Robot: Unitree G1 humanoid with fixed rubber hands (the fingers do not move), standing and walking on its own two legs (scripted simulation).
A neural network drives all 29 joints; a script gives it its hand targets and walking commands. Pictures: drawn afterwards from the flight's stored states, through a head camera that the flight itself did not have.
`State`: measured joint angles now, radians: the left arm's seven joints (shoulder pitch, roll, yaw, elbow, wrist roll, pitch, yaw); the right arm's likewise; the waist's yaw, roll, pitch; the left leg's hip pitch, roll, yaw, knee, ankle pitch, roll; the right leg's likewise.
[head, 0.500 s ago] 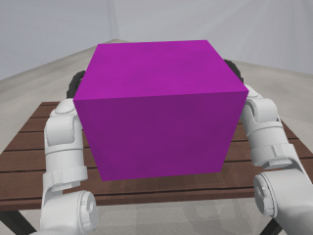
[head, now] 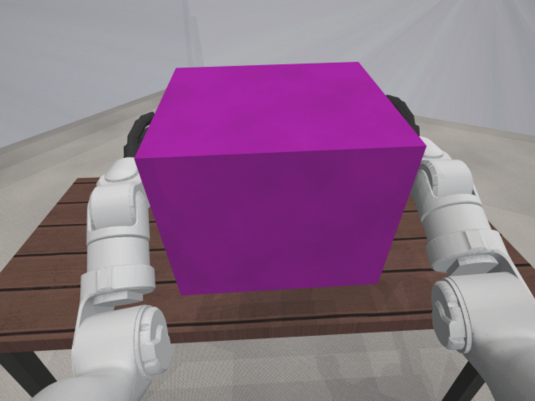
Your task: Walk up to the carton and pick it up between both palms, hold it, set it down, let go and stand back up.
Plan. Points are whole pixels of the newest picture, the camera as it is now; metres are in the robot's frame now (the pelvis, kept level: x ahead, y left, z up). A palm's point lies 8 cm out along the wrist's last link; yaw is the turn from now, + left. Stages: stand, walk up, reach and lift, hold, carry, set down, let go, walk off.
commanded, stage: hold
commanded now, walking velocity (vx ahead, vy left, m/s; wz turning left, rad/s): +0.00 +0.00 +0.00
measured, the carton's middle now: (274, 172) +0.37 +0.01 +0.22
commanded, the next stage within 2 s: set down in 1.60 s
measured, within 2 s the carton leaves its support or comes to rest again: neither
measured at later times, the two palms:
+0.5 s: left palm (140, 168) +0.37 +0.21 +0.23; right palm (389, 147) +0.39 -0.17 +0.25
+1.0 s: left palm (139, 169) +0.34 +0.20 +0.25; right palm (406, 149) +0.36 -0.18 +0.26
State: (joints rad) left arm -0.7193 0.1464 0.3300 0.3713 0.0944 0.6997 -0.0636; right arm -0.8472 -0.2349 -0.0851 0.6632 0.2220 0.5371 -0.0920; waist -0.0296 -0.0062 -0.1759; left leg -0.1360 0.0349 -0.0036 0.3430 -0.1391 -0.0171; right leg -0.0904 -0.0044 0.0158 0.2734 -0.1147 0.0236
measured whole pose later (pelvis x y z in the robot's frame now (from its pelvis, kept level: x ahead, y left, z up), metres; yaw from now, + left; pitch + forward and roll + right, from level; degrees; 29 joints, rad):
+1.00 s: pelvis -0.01 +0.00 +0.00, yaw +0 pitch -5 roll -1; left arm -0.73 0.14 0.34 0.39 0.10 0.69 -0.07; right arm -0.85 -0.23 -0.09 0.67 0.21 0.54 -0.09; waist -0.03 -0.01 -0.17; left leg -0.13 0.03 0.00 0.34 -0.14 -0.01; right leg -0.09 0.00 0.02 0.28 -0.11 0.02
